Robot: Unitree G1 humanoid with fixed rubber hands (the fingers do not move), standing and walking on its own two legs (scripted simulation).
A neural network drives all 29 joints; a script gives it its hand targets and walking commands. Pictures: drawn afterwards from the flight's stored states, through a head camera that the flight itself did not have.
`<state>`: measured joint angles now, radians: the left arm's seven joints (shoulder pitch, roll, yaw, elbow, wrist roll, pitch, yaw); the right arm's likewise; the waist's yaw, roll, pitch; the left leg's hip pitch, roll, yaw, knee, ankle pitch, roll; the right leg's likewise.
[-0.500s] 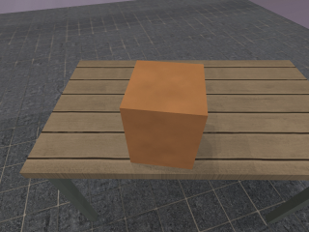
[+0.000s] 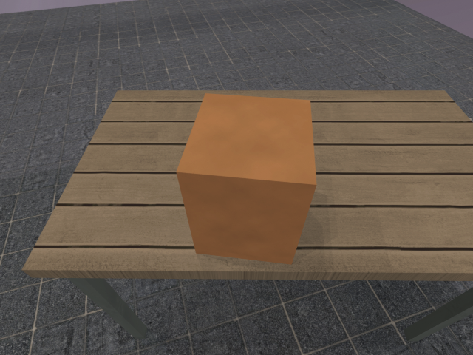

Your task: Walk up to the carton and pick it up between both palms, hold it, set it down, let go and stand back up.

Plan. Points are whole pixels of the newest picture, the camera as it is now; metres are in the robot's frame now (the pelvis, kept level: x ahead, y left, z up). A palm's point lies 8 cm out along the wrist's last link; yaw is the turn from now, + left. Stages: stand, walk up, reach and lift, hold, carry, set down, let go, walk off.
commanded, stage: stand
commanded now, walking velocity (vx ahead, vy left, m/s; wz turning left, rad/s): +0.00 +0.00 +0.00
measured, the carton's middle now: (249, 181) +0.42 -0.01 +0.05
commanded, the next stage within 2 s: none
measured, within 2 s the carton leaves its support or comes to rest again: neither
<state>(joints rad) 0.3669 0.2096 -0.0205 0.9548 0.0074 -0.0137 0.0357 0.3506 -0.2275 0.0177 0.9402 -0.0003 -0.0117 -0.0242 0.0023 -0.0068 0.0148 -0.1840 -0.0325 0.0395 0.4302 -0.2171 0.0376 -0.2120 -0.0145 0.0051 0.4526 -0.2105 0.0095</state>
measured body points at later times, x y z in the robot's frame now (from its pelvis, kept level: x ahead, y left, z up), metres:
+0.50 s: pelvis +0.01 +0.00 +0.00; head +0.01 +0.00 +0.45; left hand +0.01 +0.24 -0.15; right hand +0.02 -0.24 -0.15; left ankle +0.01 +0.10 -0.74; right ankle +0.02 -0.12 -0.74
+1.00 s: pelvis +0.02 +0.00 +0.00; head +0.02 +0.01 +0.45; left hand +0.00 +0.23 -0.15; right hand +0.02 -0.24 -0.15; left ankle +0.01 +0.10 -0.74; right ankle +0.02 -0.12 -0.74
